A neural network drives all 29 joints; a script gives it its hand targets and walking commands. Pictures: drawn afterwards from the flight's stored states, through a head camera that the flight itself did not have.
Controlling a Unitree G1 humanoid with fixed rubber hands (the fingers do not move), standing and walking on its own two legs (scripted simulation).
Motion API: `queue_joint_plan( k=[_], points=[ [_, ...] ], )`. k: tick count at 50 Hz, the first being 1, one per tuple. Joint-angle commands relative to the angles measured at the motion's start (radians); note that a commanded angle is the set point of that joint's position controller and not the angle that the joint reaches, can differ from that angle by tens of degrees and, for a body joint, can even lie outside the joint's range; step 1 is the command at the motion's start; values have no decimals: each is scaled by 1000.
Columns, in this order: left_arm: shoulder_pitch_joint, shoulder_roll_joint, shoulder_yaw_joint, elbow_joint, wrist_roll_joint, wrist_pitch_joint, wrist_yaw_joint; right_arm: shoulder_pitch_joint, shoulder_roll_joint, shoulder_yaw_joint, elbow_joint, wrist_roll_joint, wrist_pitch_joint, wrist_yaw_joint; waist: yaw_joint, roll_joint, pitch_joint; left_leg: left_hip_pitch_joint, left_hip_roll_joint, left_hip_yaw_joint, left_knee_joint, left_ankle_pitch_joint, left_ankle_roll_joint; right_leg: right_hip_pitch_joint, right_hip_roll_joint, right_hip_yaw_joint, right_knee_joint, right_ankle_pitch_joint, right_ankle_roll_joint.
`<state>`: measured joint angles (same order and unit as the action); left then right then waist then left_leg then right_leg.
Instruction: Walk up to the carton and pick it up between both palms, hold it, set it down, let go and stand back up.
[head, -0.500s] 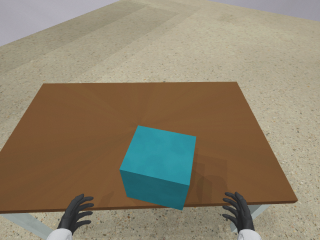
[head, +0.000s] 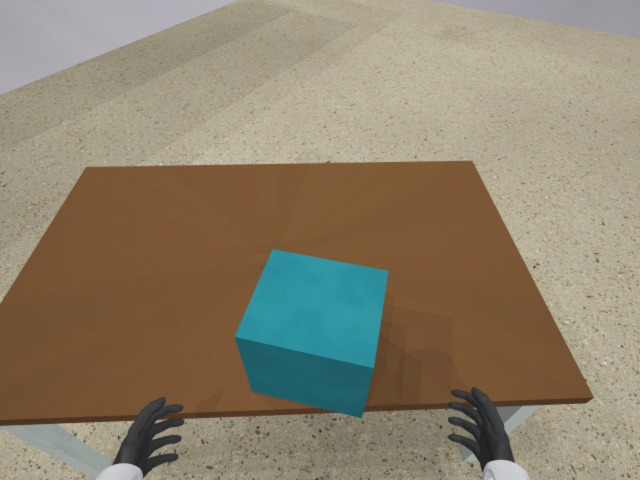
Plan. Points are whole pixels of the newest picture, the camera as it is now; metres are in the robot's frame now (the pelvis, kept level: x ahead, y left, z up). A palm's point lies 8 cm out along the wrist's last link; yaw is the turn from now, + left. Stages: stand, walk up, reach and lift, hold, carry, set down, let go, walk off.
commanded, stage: let go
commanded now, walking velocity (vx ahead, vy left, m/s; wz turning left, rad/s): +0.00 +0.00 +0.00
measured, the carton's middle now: (317, 333) +0.38 +0.01 -0.12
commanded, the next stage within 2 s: stand in 0.36 s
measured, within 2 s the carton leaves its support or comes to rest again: neither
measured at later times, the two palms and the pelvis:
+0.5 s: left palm (121, 479) +0.16 +0.25 -0.07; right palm (519, 476) +0.15 -0.24 -0.09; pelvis +0.00 +0.00 +0.00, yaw +0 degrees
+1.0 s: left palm out of the picture +0.16 +0.28 -0.07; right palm out of the picture +0.14 -0.26 -0.10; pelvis +0.01 +0.00 +0.00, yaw +0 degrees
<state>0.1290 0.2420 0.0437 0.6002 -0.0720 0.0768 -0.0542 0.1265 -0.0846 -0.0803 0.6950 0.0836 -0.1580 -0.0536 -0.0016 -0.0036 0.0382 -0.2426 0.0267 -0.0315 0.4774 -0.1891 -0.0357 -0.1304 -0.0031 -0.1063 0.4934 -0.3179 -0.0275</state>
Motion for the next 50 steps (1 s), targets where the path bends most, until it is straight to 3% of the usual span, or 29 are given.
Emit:
queue_joint_plan(
  k=[1, 3, 6, 9, 11, 13, 17, 18, 19, 20, 23, 24, 25, 26, 27, 28, 30, 35, 38, 40, 41, 42, 43, 44, 45, 47, 48, 49, 50],
  points=[
    [-19, 78, 24, -144, 77, 13, 40, -87, -237, 55, -71, -96, -12, 46, 13, 21, -74, 306, -22, 95, -123, 200, 12, -106, 43, 46, -159, 218, 21],
    [-51, 96, 31, -183, 77, 17, 52, -94, -230, 59, -98, -96, -15, 46, 19, 45, -57, 293, -26, 98, -121, 180, 16, -119, 39, 58, -157, 202, 22],
    [-41, 124, 30, -187, 52, 12, 37, -59, -207, 72, -159, -94, -17, 32, 3, -4, -100, 301, -31, 106, -103, 196, 30, -82, 15, 76, -169, 273, 34],
    [-38, 114, 33, -155, 54, 14, 38, -71, -222, 67, -102, -97, -13, 31, -5, -34, -78, 298, -27, 99, -103, 189, 28, -97, 17, 75, -172, 275, 41],
    [-31, 94, 31, -153, 60, 19, 45, -83, -228, 61, -83, -91, -16, 45, 12, 5, -71, 293, -23, 86, -111, 179, 29, -125, 21, 69, -163, 264, 25],
    [-33, 120, 33, -161, 45, 9, 39, -70, -205, 72, -154, -84, -24, 34, 9, -23, -93, 290, -30, 102, -101, 169, 33, -118, 9, 87, -167, 275, 40],
    [25, 77, 12, -180, 71, 21, 51, -32, -266, 58, -62, -86, -13, 56, -7, 5, -67, 333, -16, 82, -108, 218, 21, -124, 32, 59, -157, 303, 29],
    [-41, 93, 38, -172, 78, 23, 50, -80, -251, 66, -73, -93, -9, 53, 11, 5, -61, 311, -18, 88, -107, 198, 21, -131, 29, 62, -164, 256, 29],
    [59, 245, 72, -78, 142, -32, 78, -3, -403, -26, 31, -149, 51, 42, 45, 59, -119, 95, 73, -4, 21, 174, 68, -24, -96, 143, -143, 205, 28],
    [68, 265, 64, -57, 150, -61, 81, -26, -361, -8, 9, -145, 79, 40, 26, -71, -87, 62, 45, 11, 25, 62, 63, -77, -87, 155, -167, 93, 35],
    [40, 223, 49, -42, 149, -98, 73, -22, -362, -8, 22, -147, 106, 39, 23, 1, -54, 22, 22, 24, 53, -8, 80, -130, -150, 234, -235, -41, 2],
    [-15, 250, 50, -50, 150, -106, 71, -46, -323, 2, 17, -131, 112, 47, 3, -89, -63, 56, 30, 15, 27, 8, 73, -158, -129, 236, -251, -82, -5],
    [-7, 263, 52, -44, 144, -107, 70, -33, -349, 2, 28, -135, 113, 49, 5, -25, -55, 64, 26, 23, 31, 9, 81, -177, -126, 219, -247, -128, -13],
    [9, 247, 51, -41, 143, -115, 69, -61, -354, -2, 40, -137, 120, 53, 23, 2, -29, 41, 28, 19, 32, 19, 79, -175, -138, 227, -235, -61, -6],
    [22, 236, 41, -38, 143, -118, 63, -27, -360, 2, 44, -135, 115, 51, 12, -48, -46, 71, 28, 6, 35, 19, 80, -176, -127, 216, -243, -52, -4],
    [19, 264, 51, -38, 142, -128, 67, -16, -371, 0, 60, -135, 123, 55, 9, -12, -61, 64, 44, -2, 16, 24, 84, -149, -131, 211, -203, -25, 1],
    [13, 256, 46, -29, 145, -128, 65, -52, -389, -3, 56, -134, 122, 56, 6, -17, -53, 76, 38, 1, 38, 35, 85, -177, -99, 193, -206, 19, 0],
    [46, 282, 45, -7, 134, -139, 70, -38, -399, 0, 72, -126, 133, 62, -3, -15, -88, 85, 58, -23, 17, 100, 101, -104, -122, 190, -181, 137, 0],
    [65, 278, 38, 4, 128, -133, 66, -35, -406, 7, 51, -117, 132, 69, 8, 6, -91, 88, 64, -23, 24, 177, 94, -71, -116, 158, -135, 322, 19],
    [94, 312, 51, 23, 113, -132, 79, -31, -389, 8, 73, -119, 142, 63, 22, -10, -140, 98, 57, -6, 32, 165, 85, -34, -101, 143, -130, 328, 36],
    [96, 309, 45, 38, 118, -128, 79, -38, -419, -4, 83, -122, 141, 62, 20, 17, -119, 82, 63, -19, 34, 156, 97, -35, -115, 164, -147, 307, 14],
    [77, 312, 40, 31, 112, -132, 72, -33, -399, 4, 83, -114, 148, 60, 15, -30, -131, 91, 55, -13, 18, 151, 88, -22, -116, 168, -149, 279, 22],
    [88, 301, 43, 41, 130, -133, 80, -15, -407, 3, 89, -116, 151, 67, 25, -34, -90, 45, 57, 14, 29, 183, 86, -9, -134, 157, -135, 455, 53],
    [94, 287, 38, 26, 123, -138, 77, -31, -412, 1, 76, -120, 149, 63, 20, -15, -105, 78, 55, -12, 37, 173, 90, -39, -120, 175, -136, 392, 25],
    [86, 299, 39, 40, 116, -132, 78, -9, -406, 4, 80, -112, 147, 64, 8, -95, -97, 89, 70, -14, 27, 159, 87, -53, -112, 147, -146, 391, 39],
    [79, 310, 44, 45, 126, -132, 78, -22, -434, -3, 72, -125, 153, 60, -1, 8, -79, 76, 54, -5, 23, 134, 83, -58, -125, 168, -172, 364, 48],
    [91, 291, 43, 47, 122, -140, 82, -11, -421, -4, 81, -123, 155, 59, 3, -9, -92, 94, 64, -12, 16, 155, 94, -60, -139, 181, -172, 335, 31],
    [83, 308, 42, 50, 122, -143, 82, -44, -400, 0, 81, -122, 158, 58, 12, -44, -85, 73, 66, -7, 9, 157, 81, -51, -136, 171, -167, 392, 65],
    [81, 300, 41, 48, 118, -141, 79, -21, -426, -10, 70, -120, 161, 64, 5, -33, -78, 81, 60, 9, 2, 132, 82, -52, -139, 172, -162, 388, 56]
  ],
)
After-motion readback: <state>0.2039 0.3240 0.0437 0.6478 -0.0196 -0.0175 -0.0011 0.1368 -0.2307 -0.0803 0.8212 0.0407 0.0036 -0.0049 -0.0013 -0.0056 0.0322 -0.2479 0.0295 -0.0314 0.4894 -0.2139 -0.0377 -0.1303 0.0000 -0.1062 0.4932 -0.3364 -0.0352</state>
